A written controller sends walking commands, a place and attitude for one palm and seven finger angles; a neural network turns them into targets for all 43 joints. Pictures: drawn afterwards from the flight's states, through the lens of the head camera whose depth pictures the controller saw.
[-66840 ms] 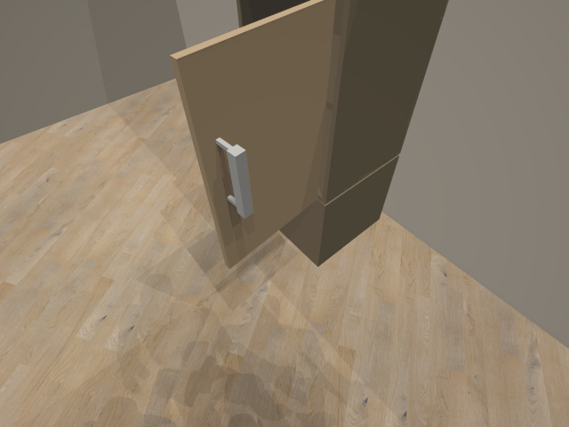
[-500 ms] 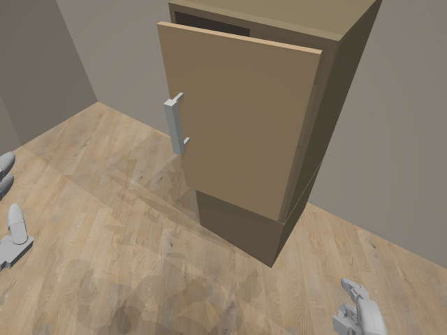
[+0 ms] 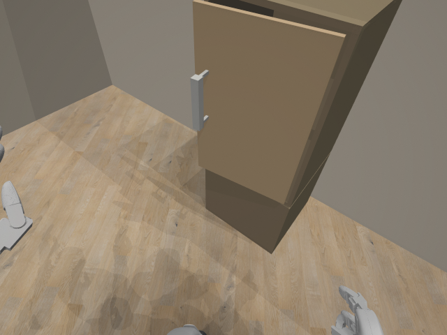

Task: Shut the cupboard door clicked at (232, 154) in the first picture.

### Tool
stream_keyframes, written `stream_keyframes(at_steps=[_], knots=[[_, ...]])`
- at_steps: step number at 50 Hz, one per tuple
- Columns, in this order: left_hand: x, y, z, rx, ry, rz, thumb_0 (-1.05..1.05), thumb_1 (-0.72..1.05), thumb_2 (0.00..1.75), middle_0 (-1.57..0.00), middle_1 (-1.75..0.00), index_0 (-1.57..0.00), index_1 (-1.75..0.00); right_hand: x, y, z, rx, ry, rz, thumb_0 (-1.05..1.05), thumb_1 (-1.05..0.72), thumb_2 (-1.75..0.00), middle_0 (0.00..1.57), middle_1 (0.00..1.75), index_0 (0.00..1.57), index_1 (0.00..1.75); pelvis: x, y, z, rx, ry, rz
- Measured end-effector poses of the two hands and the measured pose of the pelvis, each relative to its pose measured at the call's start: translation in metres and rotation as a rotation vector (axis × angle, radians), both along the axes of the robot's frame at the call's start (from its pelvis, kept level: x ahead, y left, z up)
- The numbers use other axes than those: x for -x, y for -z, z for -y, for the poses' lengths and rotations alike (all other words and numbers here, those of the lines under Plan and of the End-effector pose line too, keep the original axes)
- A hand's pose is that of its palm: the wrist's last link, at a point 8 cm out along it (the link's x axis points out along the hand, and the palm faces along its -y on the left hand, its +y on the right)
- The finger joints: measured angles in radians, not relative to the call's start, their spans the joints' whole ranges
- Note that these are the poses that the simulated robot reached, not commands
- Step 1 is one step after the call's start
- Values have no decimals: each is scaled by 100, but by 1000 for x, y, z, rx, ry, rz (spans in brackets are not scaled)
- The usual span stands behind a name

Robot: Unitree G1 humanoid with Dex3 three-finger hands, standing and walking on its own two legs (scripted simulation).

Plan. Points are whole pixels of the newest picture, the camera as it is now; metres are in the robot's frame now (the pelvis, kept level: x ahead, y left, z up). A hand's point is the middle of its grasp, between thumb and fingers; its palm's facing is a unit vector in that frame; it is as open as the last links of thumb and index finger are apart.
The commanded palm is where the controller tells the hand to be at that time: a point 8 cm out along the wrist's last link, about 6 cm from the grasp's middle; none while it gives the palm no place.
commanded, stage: step back with the hand held close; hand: left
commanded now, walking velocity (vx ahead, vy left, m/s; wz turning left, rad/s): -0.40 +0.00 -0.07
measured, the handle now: (201, 100) +0.74 +0.11 +0.01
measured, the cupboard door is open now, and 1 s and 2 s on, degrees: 8 8 8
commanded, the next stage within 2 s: stop stepping back and stand still in 0.28 s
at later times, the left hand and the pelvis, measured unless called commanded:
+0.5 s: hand out of the picture +0.11 +0.28 +0.19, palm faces +0.38 -0.83 -0.42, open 7.4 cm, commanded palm +0.05 +0.31 +0.19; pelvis -0.11 +0.02 +0.01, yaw -4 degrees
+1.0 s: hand out of the picture +0.07 +0.26 +0.19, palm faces +0.33 -0.83 -0.45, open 7.4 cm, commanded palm +0.01 +0.31 +0.19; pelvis -0.16 +0.03 +0.01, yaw -5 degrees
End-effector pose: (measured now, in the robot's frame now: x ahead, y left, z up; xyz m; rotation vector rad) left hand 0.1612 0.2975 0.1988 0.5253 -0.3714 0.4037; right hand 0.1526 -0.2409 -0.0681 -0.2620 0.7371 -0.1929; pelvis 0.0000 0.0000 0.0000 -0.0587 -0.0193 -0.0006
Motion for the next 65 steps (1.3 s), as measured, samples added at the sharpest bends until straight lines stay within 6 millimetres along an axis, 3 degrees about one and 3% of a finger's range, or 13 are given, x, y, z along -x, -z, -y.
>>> stream_keyframes(at_steps=[6,12,15,20,26,31,40,43,48,52,59,61,65], knots=[[24,-12,-5,-81,11,20,1,89,90,-21,-31,-22,-30,15,-3,-7,-32,-20,41,1,-90,-90,20,30,20,30,22,3,5,3,-20,-32],[54,-4,0,-18,28,-17,1,89,90,-21,-31,-22,-30,39,-1,-11,-29,-30,-14,1,-90,-90,20,30,20,30,44,-3,-3,-28,12,-23],[60,1,-9,8,30,-12,1,89,90,-21,-31,-22,-30,52,-4,-15,6,-18,-30,1,-90,-90,20,30,20,30,51,-3,-13,-28,16,-34],[67,-1,-27,-5,42,-9,1,89,90,-21,-31,-22,-30,76,-12,-27,6,2,7,1,-91,-90,20,30,20,30,84,-5,-23,-22,26,-30],[97,-11,-17,2,94,-44,1,89,90,-21,-31,-21,-30,116,-24,-38,-47,12,54,1,-90,-90,20,30,20,30,113,-14,-24,6,70,-52],[122,-10,-5,-13,118,-83,1,89,90,-21,-31,-22,-30,156,-10,-31,-52,22,13,1,-90,-90,20,30,20,30,140,-10,-22,-27,91,-43],[127,6,-32,88,29,-28,1,89,90,-21,-31,-22,-30,221,7,-12,15,164,-105,1,-90,-90,20,30,20,30,144,-6,-37,-42,79,4],[123,6,-33,80,26,-56,1,89,90,-21,-31,-21,-30,228,3,-16,7,178,-82,1,-91,-90,20,30,20,30,150,-9,-37,-55,92,4],[127,-4,-14,15,85,-85,1,89,90,-21,-31,-21,-30,227,0,-25,-43,148,-51,1,-91,-90,20,30,20,30,157,-14,-30,-54,90,-8],[136,-6,-6,-13,101,-115,1,89,90,-21,-31,-21,-30,218,3,-26,-73,127,-58,1,-90,-90,20,30,20,30,155,-15,-27,-40,91,-20],[134,4,-19,41,25,-113,1,89,90,-22,-31,-22,-30,192,4,-22,-52,104,-56,1,-90,-90,20,30,20,30,144,-14,-29,-44,95,3],[121,29,-23,52,29,-213,1,89,90,-21,-31,-21,-30,182,7,-20,-65,49,-41,1,-91,-90,20,30,20,30,145,-12,-31,-45,82,-7],[110,147,-19,213,10,-706,0,90,90,-20,-30,-20,-30,172,23,-15,-70,0,-89,1,-91,-90,20,30,20,30,151,-6,-37,-50,71,-16]])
